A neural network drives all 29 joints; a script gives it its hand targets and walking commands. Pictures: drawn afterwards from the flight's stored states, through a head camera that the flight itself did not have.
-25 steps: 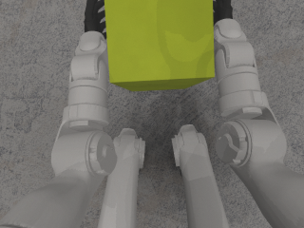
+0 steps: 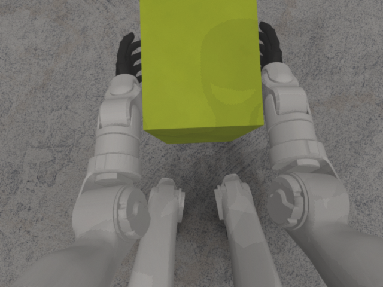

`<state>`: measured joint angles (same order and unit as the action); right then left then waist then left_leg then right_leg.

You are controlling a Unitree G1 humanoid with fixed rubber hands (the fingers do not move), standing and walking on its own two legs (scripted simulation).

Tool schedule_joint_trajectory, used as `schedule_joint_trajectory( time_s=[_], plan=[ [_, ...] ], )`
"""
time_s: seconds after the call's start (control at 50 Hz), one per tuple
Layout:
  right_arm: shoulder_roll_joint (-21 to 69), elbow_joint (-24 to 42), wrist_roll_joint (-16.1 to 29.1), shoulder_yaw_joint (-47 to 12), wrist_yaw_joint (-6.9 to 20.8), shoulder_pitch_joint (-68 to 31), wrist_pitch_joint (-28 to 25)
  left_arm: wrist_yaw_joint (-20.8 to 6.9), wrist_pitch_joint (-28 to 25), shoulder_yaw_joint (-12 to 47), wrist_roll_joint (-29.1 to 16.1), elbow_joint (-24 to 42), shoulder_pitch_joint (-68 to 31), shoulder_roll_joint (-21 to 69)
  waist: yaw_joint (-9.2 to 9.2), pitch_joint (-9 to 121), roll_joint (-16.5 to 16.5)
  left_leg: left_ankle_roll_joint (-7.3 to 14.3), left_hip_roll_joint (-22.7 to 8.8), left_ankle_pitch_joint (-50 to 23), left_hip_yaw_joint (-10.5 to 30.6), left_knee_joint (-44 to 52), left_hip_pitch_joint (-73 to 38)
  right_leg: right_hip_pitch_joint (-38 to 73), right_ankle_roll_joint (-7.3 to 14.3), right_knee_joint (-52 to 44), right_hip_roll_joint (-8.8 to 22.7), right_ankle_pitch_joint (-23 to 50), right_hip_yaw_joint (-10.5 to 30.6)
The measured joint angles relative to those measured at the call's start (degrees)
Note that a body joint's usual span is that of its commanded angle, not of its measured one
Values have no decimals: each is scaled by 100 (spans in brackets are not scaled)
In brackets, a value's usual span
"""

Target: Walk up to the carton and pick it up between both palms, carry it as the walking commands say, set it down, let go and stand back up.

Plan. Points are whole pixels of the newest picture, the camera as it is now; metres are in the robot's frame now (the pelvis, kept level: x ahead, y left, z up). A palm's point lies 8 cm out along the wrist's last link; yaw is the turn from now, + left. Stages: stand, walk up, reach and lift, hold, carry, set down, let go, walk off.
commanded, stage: reach and lift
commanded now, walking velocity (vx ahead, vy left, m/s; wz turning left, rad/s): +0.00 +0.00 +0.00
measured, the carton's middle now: (197, 72) +0.52 -0.01 -0.12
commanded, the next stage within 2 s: none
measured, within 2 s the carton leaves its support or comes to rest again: neither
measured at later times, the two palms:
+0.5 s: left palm (112, 75) +0.47 +0.12 +0.00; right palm (283, 62) +0.48 -0.14 +0.00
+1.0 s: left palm (91, 73) +0.45 +0.12 +0.07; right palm (304, 55) +0.46 -0.14 +0.07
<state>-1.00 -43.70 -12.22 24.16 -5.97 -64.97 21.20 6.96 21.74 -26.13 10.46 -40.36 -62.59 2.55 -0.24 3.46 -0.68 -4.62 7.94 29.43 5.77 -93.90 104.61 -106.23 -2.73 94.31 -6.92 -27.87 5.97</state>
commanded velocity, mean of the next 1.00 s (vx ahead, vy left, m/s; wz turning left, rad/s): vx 0.00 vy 0.00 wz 0.00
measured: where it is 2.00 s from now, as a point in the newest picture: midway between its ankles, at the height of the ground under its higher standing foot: (198, 227)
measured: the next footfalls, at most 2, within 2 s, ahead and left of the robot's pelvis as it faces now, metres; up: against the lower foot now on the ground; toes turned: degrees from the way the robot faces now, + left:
none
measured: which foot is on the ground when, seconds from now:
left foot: down 0.00-1.00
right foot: down 0.00-1.00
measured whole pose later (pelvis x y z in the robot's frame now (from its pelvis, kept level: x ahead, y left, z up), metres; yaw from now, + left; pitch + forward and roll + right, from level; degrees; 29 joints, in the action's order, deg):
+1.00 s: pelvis +0.04 +0.00 +0.12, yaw -1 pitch +29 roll +1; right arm 4.8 -41.9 -12.1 22.8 -5.5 -44.8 16.0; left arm 6.1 16.9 -23.3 10.7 -38.5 -42.2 7.5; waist -0.5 6.9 -0.4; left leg -3.0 6.8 25.6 7.8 -69.3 72.8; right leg -74.2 -1.7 69.7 -6.3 -24.5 7.6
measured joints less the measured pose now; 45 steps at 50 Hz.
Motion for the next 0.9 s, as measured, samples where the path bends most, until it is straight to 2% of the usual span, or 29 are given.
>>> schedule_joint_trajectory(
  time_s=[0.9],
  plan=[
    [522, 138, 5, -97, 46, 1797, -463, -63, -422, 249, 29, 140, 1809, 443, -14, 343, 18, 153, -84, -325, 177, 2159, -2797, 2829, 78, -2159, 56, 279, 145]
  ],
)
